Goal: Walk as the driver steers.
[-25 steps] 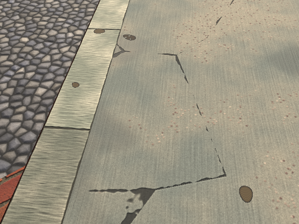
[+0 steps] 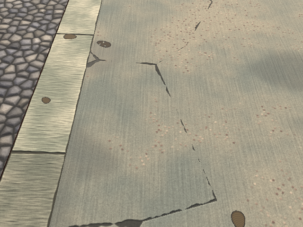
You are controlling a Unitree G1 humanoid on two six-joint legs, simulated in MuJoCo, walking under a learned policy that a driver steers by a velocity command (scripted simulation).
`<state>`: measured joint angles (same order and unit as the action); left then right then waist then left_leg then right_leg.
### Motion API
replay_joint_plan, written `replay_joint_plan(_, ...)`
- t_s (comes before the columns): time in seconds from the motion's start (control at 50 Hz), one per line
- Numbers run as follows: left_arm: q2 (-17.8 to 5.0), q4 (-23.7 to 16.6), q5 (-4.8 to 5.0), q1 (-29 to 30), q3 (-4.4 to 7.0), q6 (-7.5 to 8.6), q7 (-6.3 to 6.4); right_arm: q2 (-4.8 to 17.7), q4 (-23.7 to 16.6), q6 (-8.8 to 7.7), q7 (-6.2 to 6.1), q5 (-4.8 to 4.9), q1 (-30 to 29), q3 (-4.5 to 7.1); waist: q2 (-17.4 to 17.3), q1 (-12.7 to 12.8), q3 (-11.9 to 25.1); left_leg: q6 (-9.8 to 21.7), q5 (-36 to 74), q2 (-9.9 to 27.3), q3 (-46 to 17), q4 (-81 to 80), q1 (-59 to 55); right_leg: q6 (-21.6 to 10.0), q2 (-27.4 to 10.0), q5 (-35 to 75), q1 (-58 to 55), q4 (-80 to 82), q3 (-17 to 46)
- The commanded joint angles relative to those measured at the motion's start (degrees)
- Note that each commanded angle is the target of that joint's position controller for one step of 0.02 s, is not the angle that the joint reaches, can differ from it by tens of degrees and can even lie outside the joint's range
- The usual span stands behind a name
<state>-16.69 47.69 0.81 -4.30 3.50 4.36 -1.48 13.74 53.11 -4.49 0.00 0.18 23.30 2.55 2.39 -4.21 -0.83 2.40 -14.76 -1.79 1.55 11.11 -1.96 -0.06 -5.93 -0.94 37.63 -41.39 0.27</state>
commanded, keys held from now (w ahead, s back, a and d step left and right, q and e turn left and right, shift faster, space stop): w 0.62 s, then w+e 0.38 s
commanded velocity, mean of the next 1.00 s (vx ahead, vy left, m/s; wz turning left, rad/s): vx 0.49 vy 0.00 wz -0.11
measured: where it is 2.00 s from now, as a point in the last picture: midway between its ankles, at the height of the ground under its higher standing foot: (175, 109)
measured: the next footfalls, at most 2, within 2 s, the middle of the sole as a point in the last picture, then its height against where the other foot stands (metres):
right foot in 0.18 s outside the picture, level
left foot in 0.70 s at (118, 203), level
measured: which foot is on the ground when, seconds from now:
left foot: down 0.00-0.20, up 0.22-0.68, down 0.70-1.00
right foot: up 0.00-0.16, down 0.18-0.70, up 0.72-1.00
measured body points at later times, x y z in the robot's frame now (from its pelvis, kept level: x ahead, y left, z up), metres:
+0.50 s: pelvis +0.29 -0.05 +0.00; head +0.31 -0.06 +0.45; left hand +0.31 +0.22 -0.13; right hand +0.46 -0.32 -0.10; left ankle +0.45 +0.13 -0.68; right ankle +0.26 -0.14 -0.75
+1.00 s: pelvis +0.58 +0.01 +0.00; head +0.60 +0.01 +0.45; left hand +0.75 +0.27 -0.12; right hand +0.59 -0.27 -0.12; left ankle +0.56 +0.10 -0.75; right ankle +0.66 -0.18 -0.67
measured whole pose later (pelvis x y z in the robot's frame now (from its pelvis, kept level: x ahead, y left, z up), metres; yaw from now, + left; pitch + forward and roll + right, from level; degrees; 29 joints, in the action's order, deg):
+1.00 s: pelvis +0.58 +0.01 +0.00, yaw -9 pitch +0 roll +2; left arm -17.3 48.8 1.6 -10.5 4.3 1.7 -0.2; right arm 14.6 50.3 -6.0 0.1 -1.1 17.2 3.8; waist 2.7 -2.3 -1.7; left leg 2.5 -11.3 -1.5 10.7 15.0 4.3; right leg -0.5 -6.6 -6.6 39.0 -55.9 4.3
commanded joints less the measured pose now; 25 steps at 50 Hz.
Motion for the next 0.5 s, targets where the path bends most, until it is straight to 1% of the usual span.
replay_joint_plan(0.02, -1.1, -6.2, 0.32, 10.3, -0.69, 0.88, -0.82, 10.7, -2.2, -0.68, -0.65, 0.43, 1.0, 2.29, -7.0, -0.7, -5.7, 8.0, 14.1, 13.3, -5.9, -6.0, 5.5, 0.1, 2.6, 6.0, -1.6, 7.9, -2.3)
replay_joint_plan(0.06, -2.0, -7.3, 0.56, 12.0, -0.69, 1.06, -1.44, 10.8, -1.4, -0.39, -0.68, 0.83, 1.8, 2.43, -7.2, -0.2, -6.4, 7.6, 16.4, 15.3, -5.9, -4.8, 1.8, -1.3, 2.7, 5.1, -1.3, 10.6, -1.3)
replay_joint_plan(0.1, -3.4, -7.7, 0.53, 11.4, -0.34, 1.35, -1.96, 11.3, -1.1, 0.11, -0.82, 1.02, 1.6, 2.76, -7.4, 1.4, -5.3, 6.7, 23.1, 16.8, -5.5, -1.6, -2.4, -3.0, 3.3, 2.0, -2.8, 12.4, -1.1)
replay_joint_plan(0.12, -4.6, -7.3, 0.46, 9.4, 0.13, 1.40, -1.97, 12.0, -1.2, 0.38, -0.91, 0.90, 1.2, 2.99, -8.2, 2.9, -3.4, 6.1, 32.1, 17.0, -5.1, 1.5, -4.0, -4.0, 4.6, -0.2, -6.3, 12.4, -2.0)
replay_joint_plan(0.14, -6.2, -6.3, 0.39, 5.1, 0.92, 1.33, -1.74, 12.7, -1.3, 0.79, -1.01, 0.71, 0.7, 3.21, -9.4, 5.4, 0.1, 5.4, 43.4, 16.5, -4.3, 7.1, -4.8, -5.2, 6.4, -2.2, -12.6, 12.0, -3.5)
replay_joint_plan(0.16, -8.3, -3.6, 0.45, -4.0, 2.25, 1.11, -1.24, 12.1, -1.5, 1.36, -1.14, 0.44, 0.2, 2.91, -9.2, 10.0, 5.7, 3.9, 50.0, 14.1, -2.2, 17.9, -2.5, -6.9, 8.1, -2.0, -24.6, 12.5, -5.0)
replay_joint_plan(0.18, -11.2, -1.2, -0.03, -14.4, 3.24, 0.82, -0.54, 10.6, -2.5, 1.50, -1.33, -0.28, 0.8, 2.12, -6.4, 13.9, 13.4, 2.2, 38.1, 11.9, -1.4, 33.5, 9.6, -9.9, 0.9, -2.0, -43.2, 9.3, 2.8)
replay_joint_plan(0.2, -16.1, 0.3, -0.88, -19.6, 4.27, 0.54, -0.50, 2.4, -3.5, 0.33, -0.56, -0.12, 8.7, -0.07, 9.6, 9.7, 23.0, -1.9, 0.6, 0.8, -1.6, 57.0, 32.7, -19.7, -14.4, -17.7, -63.6, 14.4, 32.5)
replay_joint_plan(0.22, -11.2, 0.4, -0.21, -18.9, 2.76, 0.44, -0.60, 6.3, -2.8, -1.29, -0.23, 1.16, 5.6, 0.59, 10.4, 11.5, 24.7, -1.2, -17.1, -0.5, -9.7, 65.2, 39.0, -19.8, -15.9, -25.4, -62.6, 24.4, 44.8)
replay_joint_plan(0.24, -9.0, 0.0, 0.11, -13.6, 1.97, 0.53, -0.44, 10.2, -5.0, -2.19, 0.07, 2.77, -0.2, 1.85, 8.1, 10.7, 13.5, -0.5, -14.5, 2.9, -8.8, 67.7, 44.8, -16.8, -14.2, -25.4, -54.6, 25.7, 35.9)
replay_joint_plan(0.26, -7.3, -1.0, -0.11, -9.5, 1.45, 0.69, -0.32, 10.3, -6.0, -2.63, -0.14, 2.81, -4.1, 1.68, 2.6, 9.1, 7.9, 0.2, -9.3, 6.1, -7.1, 65.2, 43.7, -15.1, -12.0, -20.6, -45.2, 26.8, 28.0)
replay_joint_plan(0.28, -6.0, -1.2, -0.75, -6.3, 1.09, 0.98, -0.46, 9.7, -6.2, -2.52, -0.51, 1.83, -5.7, 1.92, 0.0, 6.9, 3.9, 0.0, -5.3, 8.4, -6.2, 61.2, 41.3, -14.1, -9.9, -14.7, -36.6, 28.4, 22.4)
replay_joint_plan(0.3, -4.4, -1.4, -1.51, -4.4, 0.61, 1.46, -0.56, 9.2, -5.9, -1.80, -0.75, 1.16, -4.6, 2.24, 1.0, 4.6, 3.0, 0.1, -2.8, 10.3, -6.8, 58.4, 37.3, -13.3, -7.7, -10.7, -31.3, 29.9, 18.4)
replay_joint_plan(0.32, -4.1, -1.2, -1.63, -3.6, 0.60, 1.68, -0.69, 7.9, -5.5, -0.98, -0.79, 0.97, -3.2, 2.08, 2.0, 3.4, 2.7, -0.1, -1.8, 10.8, -6.8, 57.0, 34.6, -13.6, -7.0, -9.2, -28.1, 31.6, 16.3)
replay_joint_plan(0.34, -4.4, -0.8, -1.34, -3.8, 0.68, 2.03, -0.74, 6.6, -5.4, -0.30, -0.88, 0.82, -2.5, 1.87, 2.0, 2.7, 2.3, -0.5, -1.5, 11.2, -6.5, 55.4, 33.6, -14.2, -6.7, -7.7, -26.0, 33.0, 14.6)
replay_joint_plan(0.36, -4.8, -0.2, -1.06, -4.3, 0.76, 2.32, -0.67, 6.2, -5.8, 0.23, -0.95, 0.64, -3.3, 1.79, 1.9, 2.4, 1.2, -1.1, -0.5, 11.6, -6.1, 53.4, 34.2, -14.6, -6.5, -6.4, -24.4, 34.2, 12.7)
replay_joint_plan(0.38, -5.5, 0.3, -1.01, -4.9, 0.91, 2.46, -0.40, 6.4, -6.7, 0.50, -1.06, 0.37, -5.2, 1.81, 1.4, 2.5, 0.1, -1.8, 1.6, 11.9, -5.8, 50.9, 35.8, -14.8, -6.3, -5.4, -23.7, 35.3, 11.2)
replay_joint_plan(0.42, -6.7, 1.1, -0.91, -6.9, 1.18, 2.36, 0.34, 6.6, -8.3, 0.42, -1.06, -0.11, -9.7, 1.77, 0.3, 3.6, -1.4, -3.1, 8.3, 12.1, -5.5, 44.2, 39.5, -14.7, -5.9, -2.9, -25.0, 36.2, 9.1)
replay_joint_plan(0.46, -7.3, 1.5, -0.61, -8.4, 1.21, 2.01, 0.89, 5.9, -9.3, -0.08, -0.67, -0.16, -13.4, 1.45, -0.2, 4.8, -1.9, -3.4, 15.5, 11.2, -4.5, 35.7, 39.3, -13.3, -4.3, -0.6, -26.0, 36.1, 5.8)
replay_joint_plan(0.5, -8.1, 2.2, -0.25, -10.7, 1.30, 1.73, 1.20, 4.8, -10.4, -0.57, -0.15, 0.07, -17.9, 0.86, -0.5, 6.6, -2.5, -3.4, 20.7, 9.4, -2.5, 28.0, 37.0, -12.1, -3.3, -0.1, -26.7, 36.0, 3.4)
